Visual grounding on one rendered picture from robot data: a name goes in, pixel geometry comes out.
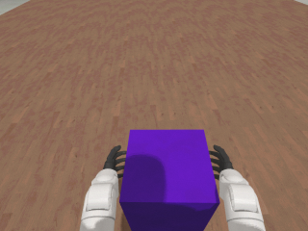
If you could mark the right robot hand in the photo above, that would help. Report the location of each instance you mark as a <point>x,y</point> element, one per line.
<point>223,160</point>

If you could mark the robot right forearm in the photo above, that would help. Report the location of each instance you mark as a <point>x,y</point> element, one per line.
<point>241,204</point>

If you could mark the left robot hand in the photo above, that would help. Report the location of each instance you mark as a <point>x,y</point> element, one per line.
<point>112,160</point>

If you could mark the carton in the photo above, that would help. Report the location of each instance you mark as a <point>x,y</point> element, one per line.
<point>168,182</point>

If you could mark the robot left forearm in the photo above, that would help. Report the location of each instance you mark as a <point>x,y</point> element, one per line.
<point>99,210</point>

